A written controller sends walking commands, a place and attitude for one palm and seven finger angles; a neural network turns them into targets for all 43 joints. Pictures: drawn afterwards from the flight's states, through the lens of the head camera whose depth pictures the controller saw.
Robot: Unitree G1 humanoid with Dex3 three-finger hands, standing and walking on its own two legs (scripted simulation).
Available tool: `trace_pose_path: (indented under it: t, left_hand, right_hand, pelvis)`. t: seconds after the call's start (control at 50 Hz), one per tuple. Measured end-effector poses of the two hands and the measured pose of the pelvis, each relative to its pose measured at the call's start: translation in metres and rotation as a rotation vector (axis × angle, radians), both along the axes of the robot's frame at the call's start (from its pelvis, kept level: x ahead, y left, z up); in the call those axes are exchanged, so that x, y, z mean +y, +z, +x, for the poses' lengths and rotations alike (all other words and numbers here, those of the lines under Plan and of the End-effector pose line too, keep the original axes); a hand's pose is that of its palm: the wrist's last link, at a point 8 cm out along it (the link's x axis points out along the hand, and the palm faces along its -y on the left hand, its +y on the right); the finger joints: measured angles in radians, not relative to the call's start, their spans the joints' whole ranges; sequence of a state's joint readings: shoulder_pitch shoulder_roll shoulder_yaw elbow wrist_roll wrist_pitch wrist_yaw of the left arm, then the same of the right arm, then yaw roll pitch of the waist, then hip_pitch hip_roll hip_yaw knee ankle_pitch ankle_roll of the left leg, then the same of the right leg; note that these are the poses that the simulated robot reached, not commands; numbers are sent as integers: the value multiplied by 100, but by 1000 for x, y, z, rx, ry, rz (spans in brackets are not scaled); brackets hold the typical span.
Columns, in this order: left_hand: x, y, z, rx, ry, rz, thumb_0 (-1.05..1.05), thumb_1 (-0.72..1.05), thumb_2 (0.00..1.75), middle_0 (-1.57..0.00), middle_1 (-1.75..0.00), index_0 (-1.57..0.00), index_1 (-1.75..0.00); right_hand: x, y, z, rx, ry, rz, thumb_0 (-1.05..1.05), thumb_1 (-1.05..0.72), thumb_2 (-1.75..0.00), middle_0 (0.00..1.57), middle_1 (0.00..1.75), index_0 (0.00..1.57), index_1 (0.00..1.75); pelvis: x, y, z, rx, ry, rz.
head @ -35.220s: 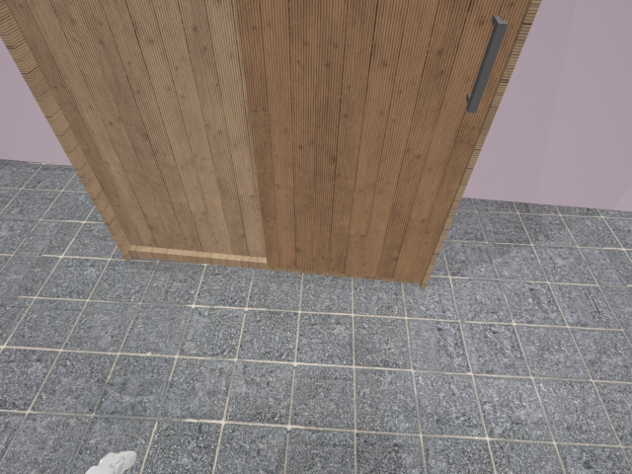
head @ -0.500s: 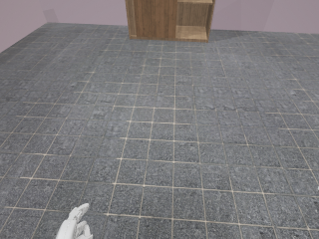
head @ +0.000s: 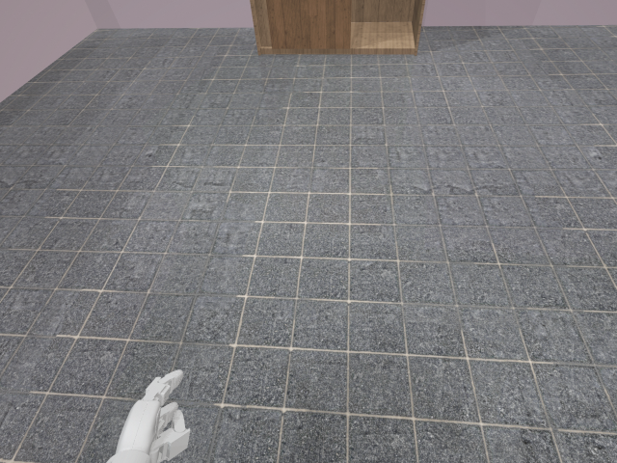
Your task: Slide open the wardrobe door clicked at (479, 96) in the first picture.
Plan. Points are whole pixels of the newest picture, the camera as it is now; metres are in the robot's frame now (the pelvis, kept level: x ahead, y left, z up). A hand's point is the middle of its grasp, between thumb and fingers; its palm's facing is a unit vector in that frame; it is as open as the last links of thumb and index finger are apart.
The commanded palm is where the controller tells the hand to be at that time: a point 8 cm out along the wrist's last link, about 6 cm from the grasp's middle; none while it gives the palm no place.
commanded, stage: stop stepping back and stand still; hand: right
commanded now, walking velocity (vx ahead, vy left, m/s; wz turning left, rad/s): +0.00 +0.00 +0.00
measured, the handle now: out of the picture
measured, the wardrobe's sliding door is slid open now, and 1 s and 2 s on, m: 0.48 0.48 0.48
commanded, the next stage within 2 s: let the arm hang, fingers relaxed in 0.28 s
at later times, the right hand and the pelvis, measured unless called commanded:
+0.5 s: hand (579, 410) +0.19 -0.28 +0.02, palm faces +0.20 +0.86 -0.46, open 7.4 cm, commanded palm none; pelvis -0.01 -0.02 +0.00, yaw +0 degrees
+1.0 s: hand out of the picture -0.11 -0.18 -0.17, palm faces +0.03 +0.98 -0.19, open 7.3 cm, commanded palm none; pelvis -0.06 +0.00 +0.00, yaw +0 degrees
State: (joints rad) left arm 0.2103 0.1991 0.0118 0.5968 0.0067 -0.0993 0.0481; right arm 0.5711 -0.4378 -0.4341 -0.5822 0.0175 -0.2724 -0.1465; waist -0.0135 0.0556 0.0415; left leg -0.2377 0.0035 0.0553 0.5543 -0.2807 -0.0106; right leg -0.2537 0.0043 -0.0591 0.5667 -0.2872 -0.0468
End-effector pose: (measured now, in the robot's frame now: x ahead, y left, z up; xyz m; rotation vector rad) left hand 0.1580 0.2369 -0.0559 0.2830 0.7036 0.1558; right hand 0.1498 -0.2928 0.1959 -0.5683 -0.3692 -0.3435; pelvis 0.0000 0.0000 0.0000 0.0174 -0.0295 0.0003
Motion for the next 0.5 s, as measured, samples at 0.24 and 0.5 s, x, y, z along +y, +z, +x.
trace_pose_path:
  t: [0.24,0.5]
  left_hand:
    - [-48,-7,23,17,-103,-93,1,90,90,-20,-30,-21,-30]
    - [-27,-29,10,57,-108,-94,1,90,90,-20,-30,-21,-30]
  right_hand:
    - [5,-29,13,149,-10,142,2,-89,-90,21,30,21,30]
    - [-31,-143,11,638,-109,229,1,-90,-90,20,30,21,30]
  pelvis:
    - [-9,6,6,34,-12,14]
    - [-22,-1,-11,44,-8,2]
